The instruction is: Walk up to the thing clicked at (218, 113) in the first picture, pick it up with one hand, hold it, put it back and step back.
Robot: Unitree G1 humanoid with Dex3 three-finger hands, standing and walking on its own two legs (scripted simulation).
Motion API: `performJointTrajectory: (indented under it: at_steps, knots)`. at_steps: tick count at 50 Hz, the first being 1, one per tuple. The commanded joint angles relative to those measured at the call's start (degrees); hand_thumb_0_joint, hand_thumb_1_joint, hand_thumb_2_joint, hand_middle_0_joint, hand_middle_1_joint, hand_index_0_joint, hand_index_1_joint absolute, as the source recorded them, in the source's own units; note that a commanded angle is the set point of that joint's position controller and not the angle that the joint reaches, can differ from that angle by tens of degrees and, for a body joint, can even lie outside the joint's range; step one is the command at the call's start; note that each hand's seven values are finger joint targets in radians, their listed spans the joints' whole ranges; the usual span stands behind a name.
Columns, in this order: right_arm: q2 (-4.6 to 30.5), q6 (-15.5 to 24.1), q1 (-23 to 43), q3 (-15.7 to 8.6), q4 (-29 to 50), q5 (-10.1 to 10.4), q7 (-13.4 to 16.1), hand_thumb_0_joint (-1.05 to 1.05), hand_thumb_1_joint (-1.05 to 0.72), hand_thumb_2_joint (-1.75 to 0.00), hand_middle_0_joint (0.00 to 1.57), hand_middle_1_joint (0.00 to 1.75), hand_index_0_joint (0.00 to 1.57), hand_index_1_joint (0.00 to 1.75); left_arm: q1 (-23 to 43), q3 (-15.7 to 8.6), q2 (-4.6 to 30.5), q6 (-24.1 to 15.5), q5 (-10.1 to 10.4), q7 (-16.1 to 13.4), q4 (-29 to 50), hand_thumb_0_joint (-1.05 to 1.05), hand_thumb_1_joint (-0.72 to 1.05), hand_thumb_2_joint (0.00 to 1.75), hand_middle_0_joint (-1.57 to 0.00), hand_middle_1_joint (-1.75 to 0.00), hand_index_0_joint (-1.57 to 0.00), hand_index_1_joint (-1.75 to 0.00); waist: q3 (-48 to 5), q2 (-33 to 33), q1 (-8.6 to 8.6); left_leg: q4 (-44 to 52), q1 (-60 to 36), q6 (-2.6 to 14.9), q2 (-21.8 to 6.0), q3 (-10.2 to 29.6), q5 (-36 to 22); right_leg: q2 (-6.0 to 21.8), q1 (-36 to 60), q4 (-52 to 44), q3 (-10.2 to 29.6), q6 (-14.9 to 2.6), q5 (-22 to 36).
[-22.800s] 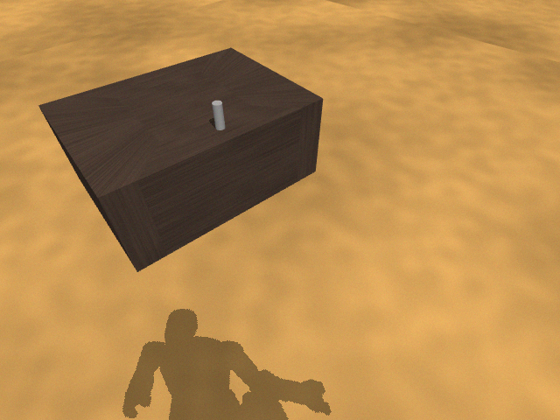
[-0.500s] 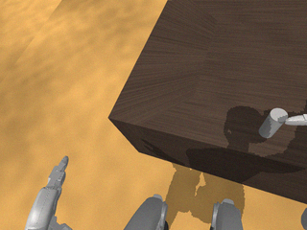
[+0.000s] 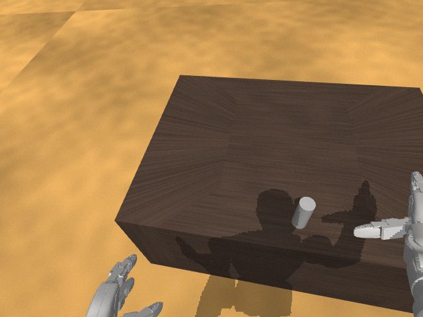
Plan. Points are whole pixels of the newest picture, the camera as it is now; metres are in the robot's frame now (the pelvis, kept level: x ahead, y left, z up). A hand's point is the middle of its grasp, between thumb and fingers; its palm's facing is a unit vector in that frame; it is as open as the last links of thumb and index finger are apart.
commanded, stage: home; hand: right
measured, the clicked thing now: (302, 213) +0.45 -0.20 -0.21
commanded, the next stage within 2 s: none
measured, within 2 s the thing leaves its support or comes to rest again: neither
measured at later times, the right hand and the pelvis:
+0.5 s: hand out of the picture +0.17 -0.16 -0.05, palm faces +0.13 +0.96 -0.24, open 17.4 cm; pelvis +0.01 +0.02 +0.02, yaw -2 degrees
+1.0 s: hand out of the picture +0.15 -0.15 -0.05, palm faces +0.12 +0.96 -0.27, open 17.4 cm; pelvis -0.01 +0.04 +0.01, yaw -2 degrees
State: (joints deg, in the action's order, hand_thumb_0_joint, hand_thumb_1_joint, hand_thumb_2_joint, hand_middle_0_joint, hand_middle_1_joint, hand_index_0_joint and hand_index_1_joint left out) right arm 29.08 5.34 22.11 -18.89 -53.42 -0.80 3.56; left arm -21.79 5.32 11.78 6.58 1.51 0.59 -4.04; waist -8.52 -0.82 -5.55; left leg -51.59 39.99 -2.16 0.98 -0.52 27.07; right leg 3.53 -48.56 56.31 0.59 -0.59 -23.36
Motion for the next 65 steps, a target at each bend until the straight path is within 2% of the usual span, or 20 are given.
performJointTrajectory:
  at_steps: [1,5,10,11,12,14,15,17,18,19,22,25,33,40,47,48,50,59,64,65]
  knots:
    - [3.0,-0.2,3.7,4.8,20.7,2.0,0.2,0.00,0.54,-0.06,0.05,0.05,0.05,0.05,-1.1,-7.7,9.7,-1.7,0.9,-2.3,4.6,0.00,0.71,0.79,-0.18,-0.26,-0.18,-0.27,-14.0,-6.3,0.49,6.9,-0.4,3.24,1.8,-3.9,-16.5,-0.3,28.0,-11.2,0.8,1.24,19.3]
    - [2.0,-0.4,-4.6,5.7,33.5,2.7,1.7,0.00,0.55,-0.05,0.05,0.05,0.05,0.05,2.8,-4.9,6.9,-2.0,1.1,-3.3,5.7,0.00,0.75,0.81,-0.19,-0.27,-0.18,-0.27,-14.0,-6.3,3.16,9.1,-6.4,3.37,1.1,-3.4,-16.3,-1.0,28.9,-13.6,0.1,1.43,17.6]
    - [0.8,-0.5,-16.6,6.5,45.4,3.4,3.3,0.00,0.52,-0.07,0.06,0.06,0.06,0.06,2.3,-5.7,6.3,-1.6,1.0,-4.8,1.7,0.00,0.81,0.85,-0.19,-0.28,-0.19,-0.28,-10.3,-8.4,4.83,10.7,-9.5,3.40,0.5,-2.5,-16.2,-1.5,28.8,-14.9,-1.3,1.25,16.3]
    - [-5.8,-1.3,-25.1,10.3,42.0,3.7,2.9,0.00,0.53,-0.07,0.06,0.06,0.06,0.06,3.1,-6.0,6.2,-1.8,0.9,-4.9,2.8,0.00,0.79,0.84,-0.19,-0.28,-0.19,-0.28,-8.8,-4.9,4.50,10.9,-9.9,3.32,0.6,-2.7,-15.5,-1.5,27.7,-15.2,-1.2,1.12,15.6]
    - [-0.2,-1.6,-21.4,4.8,47.6,3.5,4.8,0.00,0.57,-0.04,0.05,0.05,0.05,0.05,2.9,-6.2,8.4,-1.4,1.3,-5.7,-13.6,0.00,0.87,0.90,-0.20,-0.30,-0.20,-0.30,-6.4,-9.7,4.17,10.6,-8.4,3.15,1.0,-2.6,-15.3,-1.0,28.4,-14.9,-0.4,1.15,14.9]
    - [-10.8,-2.8,-35.3,14.1,48.6,3.8,4.0,0.00,0.56,-0.05,0.05,0.05,0.05,0.05,4.5,-5.3,6.3,-2.6,1.3,-6.2,-9.8,0.00,0.90,0.90,-0.20,-0.30,-0.20,-0.30,-5.7,-5.8,3.53,11.1,-8.7,3.00,1.1,-3.1,-15.0,-0.9,28.7,-15.0,-0.7,0.88,14.5]
    - [-9.7,-3.3,-36.6,13.6,51.3,3.7,4.5,0.00,0.53,-0.06,0.05,0.06,0.05,0.06,5.8,-5.8,6.9,-2.8,1.3,-6.4,-9.9,0.00,0.90,0.90,-0.20,-0.30,-0.20,-0.30,-6.7,-6.5,4.39,10.8,-9.5,3.11,1.2,-3.1,-15.8,-1.0,28.5,-14.8,-0.8,0.93,15.5]
    - [-12.7,-4.1,-40.2,16.6,49.6,3.7,4.4,0.00,0.56,-0.05,0.05,0.05,0.05,0.05,7.6,-5.8,6.7,-3.4,1.3,-6.8,-11.3,0.00,0.90,0.90,-0.20,-0.30,-0.20,-0.30,-4.0,-2.5,3.56,10.7,-8.9,2.77,1.3,-3.3,-16.6,-1.2,26.3,-14.5,-0.7,0.47,15.2]
    - [-12.2,-4.1,-40.1,16.8,52.6,3.5,4.4,0.00,0.56,-0.05,0.05,0.05,0.05,0.05,7.6,-6.5,7.1,-3.8,1.1,-7.0,-12.0,0.00,0.90,0.90,-0.20,-0.30,-0.20,-0.30,-4.8,-2.3,3.49,10.7,-9.9,2.55,1.0,-3.1,-18.0,-1.4,26.3,-13.8,-0.9,0.30,16.3]
    - [-9.0,-4.1,-40.2,13.8,55.3,3.3,4.9,0.00,0.57,-0.04,0.05,0.05,0.05,0.05,8.2,-6.6,7.1,-4.0,1.0,-7.3,-12.0,0.00,0.90,0.90,-0.20,-0.30,-0.20,-0.30,-6.7,-2.1,4.26,10.2,-10.9,2.36,1.0,-2.8,-19.3,-1.4,26.6,-13.1,-0.9,0.08,17.4]
    - [-12.0,-5.2,-41.4,17.5,54.8,3.2,4.5,0.00,0.56,-0.05,0.05,0.05,0.05,0.05,9.5,-6.4,6.8,-5.2,0.9,-8.0,-12.8,0.00,0.90,0.90,-0.20,-0.30,-0.20,-0.30,-2.6,0.5,2.78,10.7,-9.3,1.93,0.7,-2.3,-17.6,-1.7,24.0,-12.6,-1.1,-0.38,14.4]
    - [-9.8,-6.1,-40.7,15.0,57.1,2.8,5.0,0.00,0.55,-0.05,0.05,0.05,0.05,0.05,9.8,-6.8,7.1,-6.8,0.7,-8.9,-13.4,0.00,0.90,0.90,-0.20,-0.30,-0.20,-0.30,-3.5,1.0,3.30,11.6,-9.0,1.79,0.2,-1.2,-13.1,-2.1,23.6,-12.2,-1.4,-0.66,9.6]
    - [-11.4,-8.4,-45.2,16.4,55.7,2.3,5.0,0.00,0.57,-0.04,0.05,0.05,0.05,0.05,10.4,-6.8,6.8,-10.1,0.2,-9.5,-14.6,0.00,0.90,0.90,-0.20,-0.30,-0.20,-0.30,-2.4,3.0,4.06,13.0,-10.0,0.93,-0.9,0.6,-12.7,-2.9,21.8,-10.5,-2.3,-0.75,9.1]
    - [-11.0,-9.2,-45.7,16.2,56.6,2.4,4.7,0.00,0.55,-0.05,0.05,0.05,0.05,0.05,11.7,-6.8,6.9,-11.8,0.0,-8.9,-14.7,0.00,0.90,0.90,-0.20,-0.30,-0.20,-0.30,2.6,1.4,4.61,14.7,-6.4,1.82,-0.9,0.6,-2.3,-2.8,19.8,-12.2,-2.2,0.05,2.6]
    - [-10.1,-9.7,-44.9,15.8,59.8,2.5,4.7,0.00,0.55,-0.05,0.05,0.05,0.05,0.05,10.3,-7.0,7.6,-12.7,0.1,-9.3,-14.9,0.00,0.90,0.90,-0.20,-0.30,-0.20,-0.30,-1.5,0.6,3.88,12.0,-8.2,1.36,-0.3,-0.1,-10.8,-2.4,21.6,-11.1,-2.1,-0.46,7.8]
    - [-12.5,-10.2,-46.8,17.5,57.0,2.4,4.6,0.00,0.54,-0.06,0.05,0.05,0.05,0.05,10.1,-7.0,7.5,-12.9,0.1,-9.3,-15.3,0.00,0.90,0.90,-0.20,-0.30,-0.20,-0.30,-1.5,1.7,3.59,11.6,-7.8,1.55,-0.1,-0.5,-10.5,-2.4,21.6,-11.3,-1.8,-0.44,7.7]
    - [-10.4,-10.1,-45.4,15.6,60.5,2.2,5.0,0.00,0.56,-0.04,0.05,0.05,0.05,0.05,9.8,-7.3,7.8,-13.0,-0.1,-9.5,-15.2,0.00,0.90,0.90,-0.20,-0.31,-0.20,-0.30,-5.2,-0.5,4.48,10.4,-9.2,1.78,0.2,-1.1,-13.0,-2.2,23.5,-11.2,-1.6,-0.38,10.2]
    - [-11.6,-11.9,-46.3,17.1,59.1,2.0,5.1,0.00,0.54,-0.06,0.05,0.05,0.05,0.05,10.2,-7.4,7.9,-13.7,-0.2,-9.9,-15.8,0.00,0.90,0.90,-0.20,-0.31,-0.20,-0.31,-0.9,0.0,4.33,11.1,-7.9,2.17,0.6,-1.9,-10.1,-2.0,22.2,-12.5,-1.4,-0.09,8.4]
    - [-12.6,-12.6,-48.0,17.3,57.5,1.8,5.0,0.00,0.52,-0.07,0.05,0.06,0.05,0.06,9.9,-7.3,7.7,-14.0,-0.3,-9.9,-16.0,0.00,0.90,0.90,-0.20,-0.31,-0.20,-0.31,-3.2,1.3,4.25,10.0,-9.3,1.81,0.7,-1.9,-15.0,-2.0,23.0,-11.4,-1.4,-0.34,12.6]
    - [-10.1,-12.3,-46.1,15.6,61.7,1.8,5.2,0.00,0.53,-0.06,0.05,0.05,0.05,0.05,10.4,-7.2,7.6,-13.9,-0.3,-9.9,-15.7,0.00,0.90,0.90,-0.20,-0.31,-0.20,-0.31,-3.0,-0.4,5.12,10.1,-9.6,1.85,0.6,-1.8,-14.9,-2.0,23.1,-11.5,-1.5,-0.17,12.6]
